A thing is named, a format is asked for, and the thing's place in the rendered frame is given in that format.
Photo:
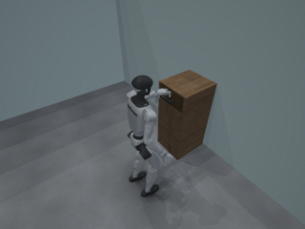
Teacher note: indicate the left robot shin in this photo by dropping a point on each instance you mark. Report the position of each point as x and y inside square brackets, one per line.
[137, 166]

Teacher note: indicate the left robot hand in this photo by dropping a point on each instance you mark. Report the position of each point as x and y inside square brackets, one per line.
[162, 92]

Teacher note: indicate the handle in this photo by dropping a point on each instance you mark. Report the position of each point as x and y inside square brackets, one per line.
[167, 100]

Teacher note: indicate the robot right upper arm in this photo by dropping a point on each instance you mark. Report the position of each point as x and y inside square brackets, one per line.
[150, 118]

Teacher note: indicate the right robot forearm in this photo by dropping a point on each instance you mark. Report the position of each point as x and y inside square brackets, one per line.
[156, 147]

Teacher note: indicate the robot left upper arm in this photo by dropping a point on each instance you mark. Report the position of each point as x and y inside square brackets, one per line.
[133, 92]

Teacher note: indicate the right robot hand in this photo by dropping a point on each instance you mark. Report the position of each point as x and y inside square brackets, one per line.
[168, 159]

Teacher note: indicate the robot shin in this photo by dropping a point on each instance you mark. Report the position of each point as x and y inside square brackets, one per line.
[137, 166]
[150, 179]

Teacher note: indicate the drawer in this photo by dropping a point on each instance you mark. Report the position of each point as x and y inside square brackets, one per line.
[178, 100]

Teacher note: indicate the left robot forearm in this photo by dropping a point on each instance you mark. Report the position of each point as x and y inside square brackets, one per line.
[152, 94]

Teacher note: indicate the cabinet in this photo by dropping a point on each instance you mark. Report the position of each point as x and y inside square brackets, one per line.
[180, 133]

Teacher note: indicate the right robot shin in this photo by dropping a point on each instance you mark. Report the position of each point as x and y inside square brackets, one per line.
[150, 179]

